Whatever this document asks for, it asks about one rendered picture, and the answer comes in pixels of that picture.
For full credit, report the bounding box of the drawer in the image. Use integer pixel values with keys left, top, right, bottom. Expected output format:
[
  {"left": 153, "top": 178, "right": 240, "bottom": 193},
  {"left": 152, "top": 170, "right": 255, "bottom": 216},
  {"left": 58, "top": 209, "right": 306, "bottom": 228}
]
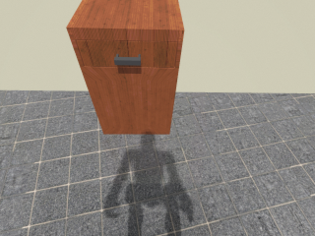
[{"left": 76, "top": 39, "right": 177, "bottom": 68}]

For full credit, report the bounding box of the handle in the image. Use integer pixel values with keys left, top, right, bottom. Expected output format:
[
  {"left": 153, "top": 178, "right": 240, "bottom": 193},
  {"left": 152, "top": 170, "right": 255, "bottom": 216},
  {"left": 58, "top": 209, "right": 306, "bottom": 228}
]
[{"left": 114, "top": 54, "right": 141, "bottom": 66}]

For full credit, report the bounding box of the cabinet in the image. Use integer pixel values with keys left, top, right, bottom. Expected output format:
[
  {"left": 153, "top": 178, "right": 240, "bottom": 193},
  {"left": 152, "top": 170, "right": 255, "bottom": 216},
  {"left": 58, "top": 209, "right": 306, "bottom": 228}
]
[{"left": 66, "top": 0, "right": 185, "bottom": 135}]

